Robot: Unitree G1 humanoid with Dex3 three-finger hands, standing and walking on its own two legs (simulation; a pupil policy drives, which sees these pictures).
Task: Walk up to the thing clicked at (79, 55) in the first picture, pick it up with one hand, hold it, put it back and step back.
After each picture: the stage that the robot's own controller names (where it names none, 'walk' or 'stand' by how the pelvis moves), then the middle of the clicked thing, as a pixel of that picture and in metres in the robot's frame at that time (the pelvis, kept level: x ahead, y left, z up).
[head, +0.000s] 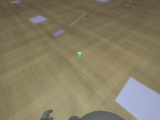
stand; (79, 54) +1.29 +0.23 -0.72
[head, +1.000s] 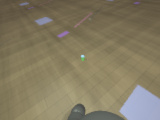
walk; (82, 58) +1.18 +0.24 -0.72
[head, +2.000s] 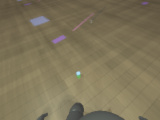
walk; (78, 74) +0.73 +0.24 -0.71
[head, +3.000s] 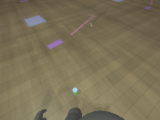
walk; (75, 91) +0.45 +0.19 -0.70
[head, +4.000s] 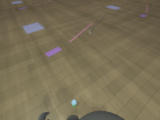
stand; (74, 103) +0.34 +0.17 -0.72
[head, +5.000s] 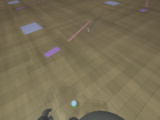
stand; (74, 104) +0.31 +0.19 -0.72
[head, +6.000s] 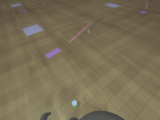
stand; (74, 104) +0.33 +0.19 -0.72
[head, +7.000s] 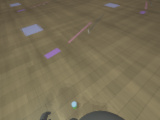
stand; (74, 105) +0.32 +0.19 -0.73
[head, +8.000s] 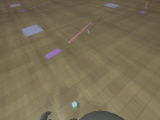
go down; (74, 105) +0.31 +0.19 -0.73
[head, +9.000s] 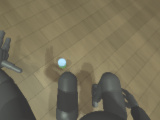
go down; (62, 63) +0.42 +0.19 -0.32
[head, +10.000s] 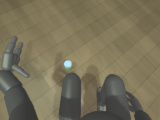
approach; (68, 65) +0.42 +0.18 -0.31
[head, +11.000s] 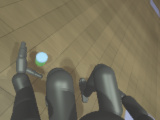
close in; (41, 59) +0.42 +0.21 -0.23
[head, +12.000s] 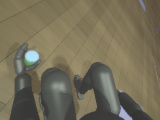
close; (31, 58) +0.41 +0.23 -0.23
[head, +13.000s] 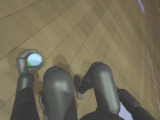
lift; (33, 61) +0.39 +0.21 -0.23
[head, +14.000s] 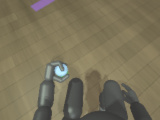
lift; (62, 72) +0.32 +0.20 -0.03
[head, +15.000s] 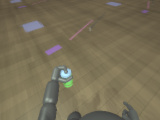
hold; (67, 78) +0.31 +0.17 +0.02
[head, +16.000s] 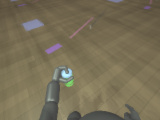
hold; (67, 77) +0.32 +0.17 +0.01
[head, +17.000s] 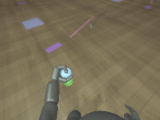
hold; (67, 77) +0.32 +0.17 +0.01
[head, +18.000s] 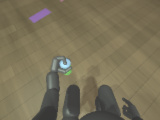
crouch; (66, 67) +0.39 +0.17 -0.07
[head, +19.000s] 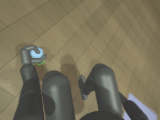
lower; (38, 56) +0.42 +0.21 -0.23
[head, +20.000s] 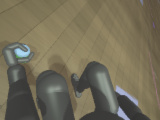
lower; (23, 54) +0.43 +0.24 -0.23
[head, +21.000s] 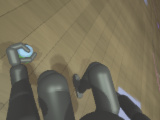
lower; (25, 54) +0.43 +0.24 -0.23
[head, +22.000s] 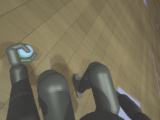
lower; (25, 54) +0.43 +0.24 -0.23
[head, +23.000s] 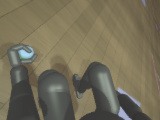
loosen; (26, 55) +0.43 +0.24 -0.23
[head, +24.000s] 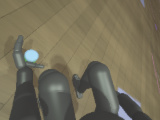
withdraw; (30, 58) +0.42 +0.21 -0.23
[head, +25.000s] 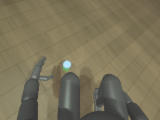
walk; (66, 66) +0.42 +0.18 -0.29
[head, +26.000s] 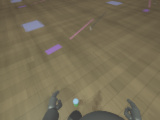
stand; (76, 102) +0.34 +0.15 -0.65
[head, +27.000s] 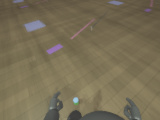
stand; (76, 101) +0.35 +0.16 -0.66
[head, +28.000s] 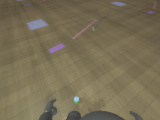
stand; (76, 100) +0.36 +0.15 -0.69
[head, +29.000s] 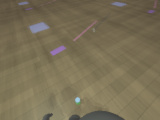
walk; (77, 101) +0.36 +0.16 -0.72
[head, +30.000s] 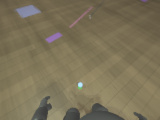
walk; (80, 85) +0.47 +0.07 -0.71
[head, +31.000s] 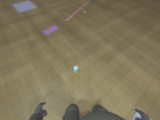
walk; (75, 69) +0.71 +0.18 -0.71
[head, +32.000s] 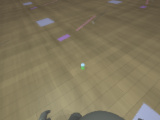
stand; (82, 66) +0.97 +0.17 -0.70
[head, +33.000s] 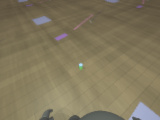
stand; (80, 66) +0.96 +0.18 -0.72
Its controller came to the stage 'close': yes
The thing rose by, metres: 0.72
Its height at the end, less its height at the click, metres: +0.00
